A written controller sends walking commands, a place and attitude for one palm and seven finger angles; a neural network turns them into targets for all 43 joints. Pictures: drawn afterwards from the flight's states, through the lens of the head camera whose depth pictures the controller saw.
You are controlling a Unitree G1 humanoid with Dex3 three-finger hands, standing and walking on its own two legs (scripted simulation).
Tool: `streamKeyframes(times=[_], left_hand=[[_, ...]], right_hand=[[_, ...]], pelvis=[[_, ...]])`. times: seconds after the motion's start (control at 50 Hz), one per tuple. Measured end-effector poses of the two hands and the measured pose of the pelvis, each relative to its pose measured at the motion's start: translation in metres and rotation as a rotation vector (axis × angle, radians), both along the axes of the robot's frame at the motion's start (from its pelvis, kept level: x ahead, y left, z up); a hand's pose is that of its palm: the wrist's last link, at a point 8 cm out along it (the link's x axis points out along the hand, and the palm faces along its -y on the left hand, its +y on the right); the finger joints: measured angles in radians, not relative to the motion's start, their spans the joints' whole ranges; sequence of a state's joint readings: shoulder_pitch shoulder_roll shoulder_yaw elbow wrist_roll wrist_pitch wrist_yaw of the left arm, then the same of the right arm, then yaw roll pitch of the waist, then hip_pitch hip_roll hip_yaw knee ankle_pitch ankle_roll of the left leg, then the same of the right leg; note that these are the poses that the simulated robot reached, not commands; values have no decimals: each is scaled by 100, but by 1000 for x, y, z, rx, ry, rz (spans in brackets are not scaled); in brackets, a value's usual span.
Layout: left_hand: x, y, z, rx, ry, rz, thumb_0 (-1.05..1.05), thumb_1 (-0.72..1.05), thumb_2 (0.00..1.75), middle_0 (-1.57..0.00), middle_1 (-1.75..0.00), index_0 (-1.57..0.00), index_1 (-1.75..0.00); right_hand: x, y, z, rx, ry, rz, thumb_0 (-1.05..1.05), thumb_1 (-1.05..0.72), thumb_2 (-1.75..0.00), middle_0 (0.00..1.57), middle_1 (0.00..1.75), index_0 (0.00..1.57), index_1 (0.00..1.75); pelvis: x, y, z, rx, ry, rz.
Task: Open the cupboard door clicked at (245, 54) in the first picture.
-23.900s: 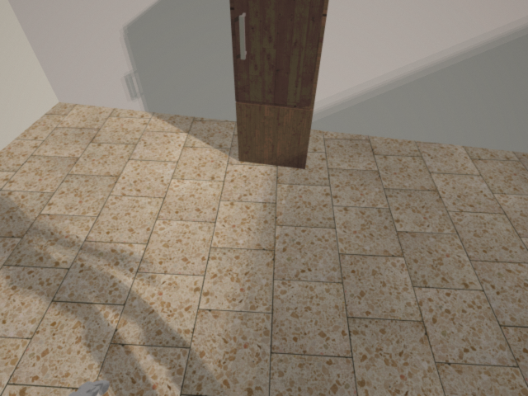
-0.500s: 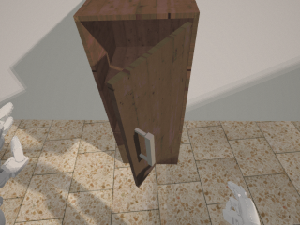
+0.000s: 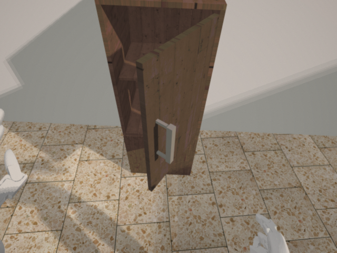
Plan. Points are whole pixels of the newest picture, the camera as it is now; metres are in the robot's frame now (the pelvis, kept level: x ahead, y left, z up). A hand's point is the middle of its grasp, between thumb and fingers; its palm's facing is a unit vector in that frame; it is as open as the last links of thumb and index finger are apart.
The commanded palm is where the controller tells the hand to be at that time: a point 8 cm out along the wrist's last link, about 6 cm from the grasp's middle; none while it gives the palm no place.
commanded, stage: step back with the hand held close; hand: left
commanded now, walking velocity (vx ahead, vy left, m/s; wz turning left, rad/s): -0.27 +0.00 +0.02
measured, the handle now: (164, 142) +0.44 +0.05 -0.02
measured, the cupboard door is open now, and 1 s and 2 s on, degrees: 57 57 57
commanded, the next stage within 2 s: stop stepping back and stand still in 0.44 s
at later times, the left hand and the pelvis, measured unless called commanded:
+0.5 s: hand out of the picture +0.12 +0.26 +0.16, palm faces +0.37 -0.78 -0.50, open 7.4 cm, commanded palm +0.04 +0.30 +0.19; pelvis -0.09 -0.01 +0.01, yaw +1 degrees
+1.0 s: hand out of the picture +0.03 +0.23 +0.17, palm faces +0.39 -0.80 -0.45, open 7.4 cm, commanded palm -0.03 +0.27 +0.19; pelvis -0.18 -0.03 +0.01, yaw -1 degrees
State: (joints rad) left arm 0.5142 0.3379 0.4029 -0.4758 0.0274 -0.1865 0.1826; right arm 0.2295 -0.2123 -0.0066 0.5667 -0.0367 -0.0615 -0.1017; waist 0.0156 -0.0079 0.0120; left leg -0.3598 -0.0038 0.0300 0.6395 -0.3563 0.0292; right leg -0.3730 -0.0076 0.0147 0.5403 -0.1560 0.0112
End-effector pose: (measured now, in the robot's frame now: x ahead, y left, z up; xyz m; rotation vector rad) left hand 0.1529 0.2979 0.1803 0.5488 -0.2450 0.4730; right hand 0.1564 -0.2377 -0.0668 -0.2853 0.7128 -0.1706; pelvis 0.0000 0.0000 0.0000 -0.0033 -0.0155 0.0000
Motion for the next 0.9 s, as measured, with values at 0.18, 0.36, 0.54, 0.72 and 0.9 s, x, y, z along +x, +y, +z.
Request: streamKeyframes(times=[0.18,0.36,0.54,0.72,0.9], left_hand=[[-20,-3,18,103,-44,-67,2,89,90,-22,-30,-21,-30],[-52,-2,9,72,42,-63,1,89,90,-21,-30,-21,-30],[-89,-3,10,50,47,-123,2,89,90,-22,-30,-21,-30],[-144,-29,19,61,22,-91,1,89,90,-21,-30,-21,-30],[-160,-38,4,-33,29,-99,1,89,90,-22,-30,-21,-30]], right_hand=[[-51,-3,-8,26,44,-32,1,-90,-90,20,30,20,30],[-55,-7,-4,25,80,22,2,-90,-90,20,30,20,30],[-59,13,25,15,-81,87,1,-90,-90,20,30,20,30],[-122,2,18,88,-111,70,1,-90,-90,20,30,20,30],[-220,-50,0,-4,94,-79,1,-90,-90,20,30,20,30]], pelvis=[[-27,-7,0,-31,6,51],[-54,-9,8,3,43,30],[-104,-7,10,-21,29,3],[-156,-31,5,12,50,-35],[-170,-33,12,16,55,-21]])
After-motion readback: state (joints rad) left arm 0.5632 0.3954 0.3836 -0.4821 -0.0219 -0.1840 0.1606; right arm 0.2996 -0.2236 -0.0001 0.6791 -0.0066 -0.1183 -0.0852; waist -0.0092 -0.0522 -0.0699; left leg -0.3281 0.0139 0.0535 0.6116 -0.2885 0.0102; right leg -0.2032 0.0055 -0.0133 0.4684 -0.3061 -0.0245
